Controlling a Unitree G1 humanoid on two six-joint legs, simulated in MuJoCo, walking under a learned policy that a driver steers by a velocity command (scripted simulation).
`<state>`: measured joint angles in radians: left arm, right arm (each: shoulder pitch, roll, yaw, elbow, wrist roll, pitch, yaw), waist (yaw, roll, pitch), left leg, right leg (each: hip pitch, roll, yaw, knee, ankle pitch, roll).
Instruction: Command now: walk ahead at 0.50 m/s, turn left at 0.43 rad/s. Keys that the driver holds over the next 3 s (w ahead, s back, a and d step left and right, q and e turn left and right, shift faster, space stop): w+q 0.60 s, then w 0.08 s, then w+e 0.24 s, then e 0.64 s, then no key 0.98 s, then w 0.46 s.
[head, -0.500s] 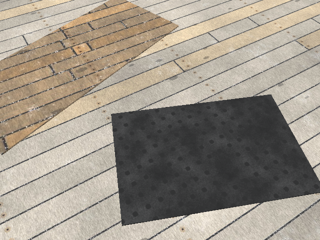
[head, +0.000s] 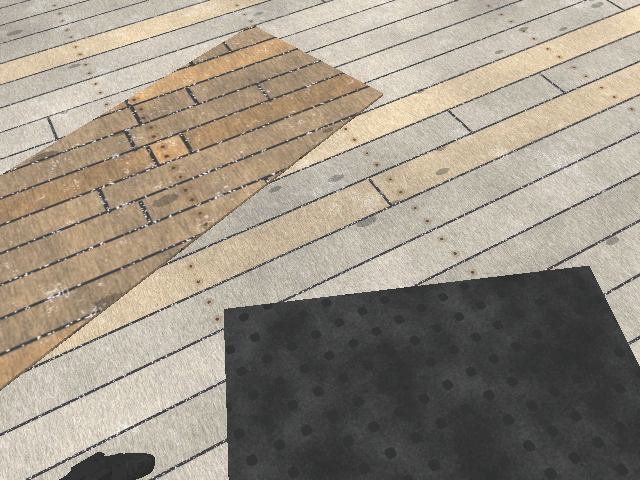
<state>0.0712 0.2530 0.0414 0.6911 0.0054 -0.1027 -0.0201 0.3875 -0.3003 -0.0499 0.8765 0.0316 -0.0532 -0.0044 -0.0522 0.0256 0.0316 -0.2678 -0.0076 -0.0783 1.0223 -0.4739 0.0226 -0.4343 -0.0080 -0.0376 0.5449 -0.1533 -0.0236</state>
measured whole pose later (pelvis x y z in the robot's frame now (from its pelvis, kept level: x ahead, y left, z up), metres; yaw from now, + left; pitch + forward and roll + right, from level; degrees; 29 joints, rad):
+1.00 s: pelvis +0.55 +0.12 -0.01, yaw +19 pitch +2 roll +1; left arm 0.09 0.29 0.05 0.74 0.00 -0.10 -0.05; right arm 0.32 -0.31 -0.07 0.79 -0.01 -0.04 -0.02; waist -0.04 0.00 0.02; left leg -0.07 -0.03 -0.02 0.71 -0.51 0.01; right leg -0.50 0.03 -0.02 0.57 -0.11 -0.07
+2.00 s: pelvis +0.72 +0.16 +0.01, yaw -6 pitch -1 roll +0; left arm 0.20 0.24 0.03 0.72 0.03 0.03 0.00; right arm 0.20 -0.27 -0.03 0.79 -0.02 0.00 -0.01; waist -0.03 0.04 0.03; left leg -0.26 0.04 -0.03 0.49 -0.20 -0.06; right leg -0.21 0.03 0.04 0.52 -0.29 -0.01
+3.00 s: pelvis +0.85 +0.20 +0.02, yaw -5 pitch +0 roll -1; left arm 0.21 0.29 0.07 0.90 -0.02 -0.08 0.00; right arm 0.39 -0.22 -0.03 1.06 0.00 -0.10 0.02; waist -0.05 -0.03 0.00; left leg -0.04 -0.03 0.03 0.29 -0.25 0.06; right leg -0.52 -0.07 0.00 1.02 -0.21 -0.04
